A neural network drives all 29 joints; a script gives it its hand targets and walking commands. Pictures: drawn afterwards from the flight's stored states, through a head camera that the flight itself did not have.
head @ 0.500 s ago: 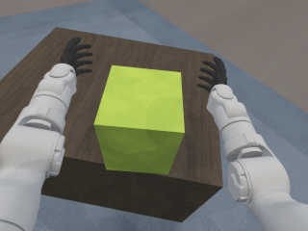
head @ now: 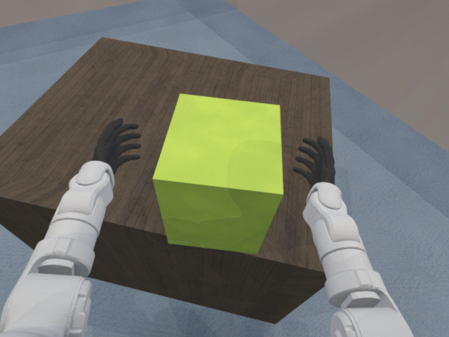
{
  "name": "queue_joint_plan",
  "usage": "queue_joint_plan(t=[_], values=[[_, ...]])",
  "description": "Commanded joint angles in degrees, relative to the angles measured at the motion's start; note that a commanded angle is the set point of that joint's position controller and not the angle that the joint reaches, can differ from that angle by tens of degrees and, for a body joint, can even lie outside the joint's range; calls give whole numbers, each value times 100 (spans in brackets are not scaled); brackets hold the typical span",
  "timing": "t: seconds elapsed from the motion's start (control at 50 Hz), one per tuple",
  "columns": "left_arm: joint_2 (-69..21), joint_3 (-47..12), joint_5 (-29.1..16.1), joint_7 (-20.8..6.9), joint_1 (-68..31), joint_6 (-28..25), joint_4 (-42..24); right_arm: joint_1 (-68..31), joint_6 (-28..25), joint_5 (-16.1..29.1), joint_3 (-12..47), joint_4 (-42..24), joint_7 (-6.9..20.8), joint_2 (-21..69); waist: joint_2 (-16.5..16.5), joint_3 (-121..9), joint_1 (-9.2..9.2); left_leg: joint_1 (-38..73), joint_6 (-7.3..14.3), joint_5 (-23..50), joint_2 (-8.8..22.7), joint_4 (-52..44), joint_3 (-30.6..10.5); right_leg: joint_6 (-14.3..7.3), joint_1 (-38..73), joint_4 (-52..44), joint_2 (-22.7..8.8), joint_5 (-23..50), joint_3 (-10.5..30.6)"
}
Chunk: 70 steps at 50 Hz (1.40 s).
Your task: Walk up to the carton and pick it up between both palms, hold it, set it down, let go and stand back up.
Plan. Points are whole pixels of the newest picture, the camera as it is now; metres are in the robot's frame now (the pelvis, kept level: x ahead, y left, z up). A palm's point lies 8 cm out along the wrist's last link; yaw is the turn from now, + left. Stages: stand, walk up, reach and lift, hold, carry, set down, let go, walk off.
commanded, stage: set down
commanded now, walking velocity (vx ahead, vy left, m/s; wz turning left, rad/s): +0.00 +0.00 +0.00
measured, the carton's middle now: (220, 178) +0.42 +0.00 +0.00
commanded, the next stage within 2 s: none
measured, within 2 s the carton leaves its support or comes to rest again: neither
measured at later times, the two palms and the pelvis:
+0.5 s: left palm (98, 206) +0.34 +0.22 +0.03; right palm (321, 220) +0.30 -0.18 +0.04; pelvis +0.01 +0.01 +0.00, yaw -1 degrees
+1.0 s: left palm (85, 260) +0.26 +0.23 -0.01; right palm (316, 259) +0.25 -0.17 -0.01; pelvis +0.02 +0.00 +0.00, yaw +1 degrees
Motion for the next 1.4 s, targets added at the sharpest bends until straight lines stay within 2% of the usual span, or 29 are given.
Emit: queue_joint_plan(t=[0.0, 0.14, 0.26, 0.44, 0.6, 0.9, 1.16, 1.28, 1.38], values=[[1099, 323, -51, -37, -2784, -295, -1726, -2332, -326, -4, 3, -1614, 48, -775, 704, -3853, -22, 2054, -405, 1729, -83, -157, 44, 57, 1189, -64, 106, 1311, 6], [857, 294, 57, -141, -1884, -203, -1804, -1485, -335, 108, 114, -1532, 97, -731, 599, -2677, 57, 2130, -364, 1408, -13, -405, -1, -1, 1261, -280, 88, 765, 14], [734, 286, 127, -168, -1206, -300, -2106, -878, -523, 63, 150, -1884, 126, -677, 525, -2135, 147, 2054, -335, 1298, 3, -492, -12, -41, 1404, -315, 63, 639, 49], [799, 219, -50, -122, -204, -751, -2885, 84, -840, -97, 244, -2675, 198, -539, 519, -2122, 277, 1836, -314, 1365, 13, -460, -24, -88, 1593, -166, -19, 795, 219], [853, 109, -188, -171, 875, -1254, -3132, 1090, -1105, -147, 404, -2802, 246, -382, 537, -1877, 337, 1659, -281, 1276, 50, -464, -94, -155, 1609, -133, -129, 687, 373], [872, -167, -179, -319, 2478, -2179, -3045, 2339, -2199, -354, 503, -2249, 290, -179, 524, -1107, 355, 1447, -301, 1266, 86, -304, -290, -232, 1519, -66, -178, 425, 417], [807, -252, 27, -383, 3246, -2974, -2627, 2817, -3361, -356, 505, -1129, 469, -35, 607, -751, 371, 1324, -351, 1048, 39, -139, -286, -265, 1303, 92, -165, 145, 388], [758, -476, -81, -173, 3158, -2767, -2512, 2581, -3174, -511, 263, -908, 654, -319, 677, -550, 303, 1254, -319, 194, 169, -513, -310, -354, 1366, 40, -139, -421, 351], [672, -440, 22, -48, 3412, -2602, -2361, 2770, -2976, -520, 315, -711, 784, -386, 597, -471, 352, 1386, -322, 605, 152, -590, -238, -342, 1556, -10, -149, -93, 383]])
